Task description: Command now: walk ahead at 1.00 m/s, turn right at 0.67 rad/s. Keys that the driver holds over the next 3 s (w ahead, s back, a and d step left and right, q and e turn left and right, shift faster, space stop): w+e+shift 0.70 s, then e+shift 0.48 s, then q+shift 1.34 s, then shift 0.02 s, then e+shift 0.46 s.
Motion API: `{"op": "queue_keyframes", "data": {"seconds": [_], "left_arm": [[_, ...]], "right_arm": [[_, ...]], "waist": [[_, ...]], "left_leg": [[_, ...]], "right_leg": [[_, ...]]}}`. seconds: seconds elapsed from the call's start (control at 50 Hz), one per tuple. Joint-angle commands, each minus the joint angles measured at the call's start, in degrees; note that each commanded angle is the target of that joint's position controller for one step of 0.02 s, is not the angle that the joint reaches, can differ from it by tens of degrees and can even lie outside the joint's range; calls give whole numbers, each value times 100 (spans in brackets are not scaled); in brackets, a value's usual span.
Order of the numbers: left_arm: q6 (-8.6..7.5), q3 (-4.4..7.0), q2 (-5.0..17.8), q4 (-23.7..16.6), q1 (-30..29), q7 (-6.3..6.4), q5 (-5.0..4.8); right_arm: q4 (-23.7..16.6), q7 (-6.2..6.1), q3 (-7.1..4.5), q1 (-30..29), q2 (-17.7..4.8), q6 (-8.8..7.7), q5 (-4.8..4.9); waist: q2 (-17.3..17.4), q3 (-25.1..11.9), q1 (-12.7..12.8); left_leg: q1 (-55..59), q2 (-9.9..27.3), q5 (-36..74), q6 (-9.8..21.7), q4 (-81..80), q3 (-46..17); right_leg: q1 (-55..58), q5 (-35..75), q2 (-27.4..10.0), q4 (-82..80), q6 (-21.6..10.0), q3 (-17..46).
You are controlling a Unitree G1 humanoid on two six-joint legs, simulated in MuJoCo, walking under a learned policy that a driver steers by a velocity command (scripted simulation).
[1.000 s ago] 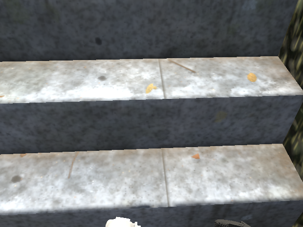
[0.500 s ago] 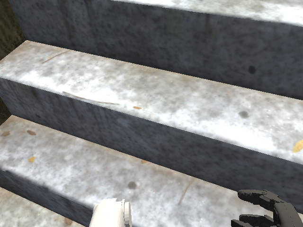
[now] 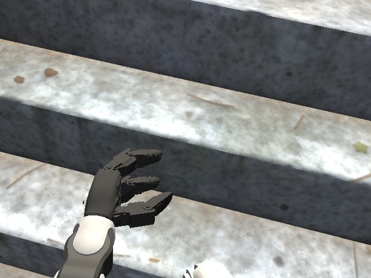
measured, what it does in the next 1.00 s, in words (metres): climbs, turning right: right foot 0.22 m higher, then left foot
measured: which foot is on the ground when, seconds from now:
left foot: down 0.00-0.22, up 0.24-0.70, down 0.72-0.90, up 0.92-1.00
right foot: up 0.00-0.26, down 0.28-0.68, up 0.70-0.96, down 0.98-1.00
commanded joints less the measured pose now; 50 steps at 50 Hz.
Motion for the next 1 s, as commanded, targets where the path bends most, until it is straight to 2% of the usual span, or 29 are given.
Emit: {"op": "queue_keyframes", "data": {"seconds": [0.02, 0.08, 0.16, 0.18, 0.2, 0.22, 0.26, 0.28, 0.3, 0.32, 0.36, 0.38, 0.44, 0.56, 0.6, 0.64, 0.68, 0.7, 0.74, 0.76, 0.8, 0.84, 0.86, 0.9, 0.92, 0.94, 0.96, 0.98, 1.0], "left_arm": [[150, -191, -286, -381, -554, 150, -4], [315, -222, -182, -513, -1488, 67, -151], [450, -325, 88, 71, 126, 173, -406], [605, -185, 389, 389, 790, 188, -554], [624, -64, 617, 530, 1424, 223, -430], [539, 2, 891, 732, 1193, 188, -350], [627, 199, 1170, 821, 2887, 226, -230], [651, 380, 1350, 1079, 2306, 246, -251], [695, 497, 1329, 938, 1192, 252, 181], [627, 464, 1245, 766, 981, 369, 355], [355, 266, 677, 1368, 1461, 424, 396], [194, 260, 490, 1640, 2655, 427, 207], [-132, 544, 1231, 1690, 2786, 412, 125], [-311, 630, 1053, 1739, 3815, 470, 34], [-279, 665, 1113, 1454, 3069, 548, -43], [-215, 825, 1431, 1202, 2319, 538, 244], [-431, 887, 1620, 875, 1502, 256, 179], [-478, 804, 1233, 778, 1364, 176, 406], [-289, 861, 929, 660, 2650, 211, -127], [-145, 829, 1362, 140, 2991, 226, -176], [304, 718, 1389, -189, 2446, 335, 19], [629, 694, 1536, -771, 2122, 343, 382], [697, 828, 1861, -558, 2206, 377, 449], [459, 921, 2304, 192, 4109, 259, 410], [320, 1187, 3049, 884, 6107, 171, 513], [239, 1147, 2297, 1117, 5733, 38, 131], [217, 985, 1713, 1566, 5356, 60, -86], [202, 694, 1235, 1789, 4797, -23, 107], [94, 854, 2279, 1791, 5152, 99, 572]], "right_arm": [[-272, 219, 182, -583, 102, -260, 51], [37, 7, 257, 78, 15, -194, 237], [-94, -412, 147, 49, -835, 1, 669], [-124, -534, 177, 111, -928, 27, 846], [-317, -526, 77, 46, -1245, 96, 956], [-528, -479, 91, 401, -999, 143, 1049], [-1131, -135, -156, -939, -1904, 3, 769], [-1587, 29, -85, -2090, -1186, 67, 456], [-2248, 113, 202, -2923, -116, 107, -18], [-3037, 137, 314, -3642, 193, 163, -128], [-3601, 80, 640, -3657, 786, 379, -168], [-3218, 103, 644, -3515, 512, 381, -322], [-2841, 263, 574, -3062, 170, 358, -202], [-3442, 341, 802, -4767, 413, 407, -36], [-3363, 371, 810, -4482, 220, 372, 101], [-3231, 231, 609, -3680, -114, 365, 552], [-2606, 24, 296, -1775, -693, 198, 585], [-2207, -47, 178, -1616, -845, 198, 747], [-1846, -148, 326, -2573, -571, 375, -140], [-1852, -319, 119, -3016, -1014, 317, -564], [-1824, -210, 197, -3807, -525, 180, -392], [-1678, -296, -22, -4036, -1293, -109, -93], [-1808, -246, -55, -4594, -1410, -109, 110], [-2480, -141, -206, -5483, -1679, 145, 258], [-2976, -72, -358, -6094, -2125, 208, 462], [-2677, -66, -281, -4950, -1531, 546, 643], [-2894, -78, -30, -5045, -801, 626, 280], [-3132, -87, 68, -4363, -373, 608, 182], [-4006, -59, 152, -5144, -352, 491, 402]], "waist": [[513, 749, 697], [765, 945, 237], [1523, -517, 819], [1820, -1053, 1115], [2036, -1377, 1327], [1561, -1623, 741], [1307, -2206, 1746], [-253, -1504, 1521], [63, -923, 1021], [95, -713, 945], [642, 827, 164], [1420, 533, 694], [1030, 24, 685], [220, -184, 1195], [393, -225, 785], [124, -208, 267], [1499, -1136, -940], [1200, -422, -857], [788, -274, 1008], [1277, -1500, 1469], [1073, -835, 1849], [1593, -119, 2050], [770, 216, 2351], [144, 141, 3112], [-467, -456, 3852], [-1787, -929, 3374], [-1918, 507, 2928], [-1278, 751, 1634], [-1809, -270, 1506]], "left_leg": [[-123, 1492, 380, -818, -1395, -1101], [-967, 1376, 1589, -842, -2472, -424], [608, 1411, 9981, -462, -1473, 1019], [1103, 1734, 12983, -121, -796, 743], [1510, 2061, 14305, 61, 367, 672], [615, 1880, 13580, -157, 1297, 567], [-988, 1895, 8714, 59, 3526, 220], [-2352, 674, 2383, 41, 5905, 54], [-4179, 72, 1617, -125, 9212, -1116], [-4711, 8, 1658, -192, 10580, -1504], [-5383, 241, 1312, -347, 10597, -1426], [-4990, 366, 1620, -174, 9695, -1143], [-5110, 191, 1676, -297, 9403, -885], [-4932, 381, 73, -246, 7813, -839], [-2593, 427, -48, -217, 4767, -567], [390, 374, -827, -102, 2304, -204], [2842, 911, 534, -15, 99, -826], [2552, 1185, 1078, -184, -1636, -627], [4263, 2060, 7767, -685, -496, -534], [5402, 3184, 8862, 301, 915, -1370], [4047, 2517, 7137, 64, -503, -427], [2546, 2966, 7346, 68, -1024, -332], [1103, 2472, 8339, -134, -1060, 454], [-146, 854, 11218, -924, 1162, 1411], [-479, 241, 11630, -1517, 4611, 1421], [-1604, -324, 1901, -974, 8210, 1064], [-2323, -598, -2519, -537, 9615, 814], [-4330, -547, -2735, -292, 11794, 363], [-8011, -561, -4025, -568, 14180, -101]], "right_leg": [[-1818, 508, -265, 671, -141, -161], [-578, 886, -392, -1194, -28, -1268], [2564, -1458, -280, -4976, -337, -2217], [3169, -2878, 147, -4852, -98, -2779], [3521, -3755, 311, -5265, -143, -2728], [4620, -3580, 438, -6230, -360, -2439], [6362, -2564, 107, -7548, -399, -726], [6041, -2092, -109, -8685, -852, 400], [5075, -3265, -1038, -9621, -1575, 2881], [3923, -4370, -1652, -10701, -1695, 4298], [2164, -4057, -1671, -11504, -872, 3815], [3134, -3193, -803, -10883, -693, 3452], [4373, -2212, -689, -11120, -1094, 3080], [4862, -1969, -919, -11542, -1232, 3082], [3636, -1032, -737, -11975, -912, 2075], [1975, -139, -619, -11770, -970, 1797], [1972, 1583, 158, -8372, -239, 650], [1825, -410, 227, -6491, -168, 382], [-501, -2305, 343, -2443, 308, 282], [-1227, -2798, -532, -1907, 555, 142], [-844, -3442, -610, -2417, 712, -473], [-181, -3242, -1106, -2049, 514, -64], [1150, -3078, -788, -2351, 325, -521], [4393, -2445, 406, -7340, 379, -1775], [6487, 441, 430, -10486, 105, -1893], [8057, 4427, -1080, -14013, -865, -289], [7219, 4730, -837, -14997, -780, -903], [7946, 5281, -1192, -13815, -675, -715], [11150, 10553, -2348, -10629, -913, 746]]}}
Next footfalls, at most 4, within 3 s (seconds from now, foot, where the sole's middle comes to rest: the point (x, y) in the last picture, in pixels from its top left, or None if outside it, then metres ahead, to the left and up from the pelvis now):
0.28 right None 0.20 -0.04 -0.55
0.72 left None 0.26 0.20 -0.57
0.98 right None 0.25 0.01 -0.53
1.20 left None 0.38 0.10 -0.38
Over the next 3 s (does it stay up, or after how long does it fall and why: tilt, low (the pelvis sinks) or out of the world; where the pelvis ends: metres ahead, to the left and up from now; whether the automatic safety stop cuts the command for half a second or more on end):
stays up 0.59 -0.09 0.63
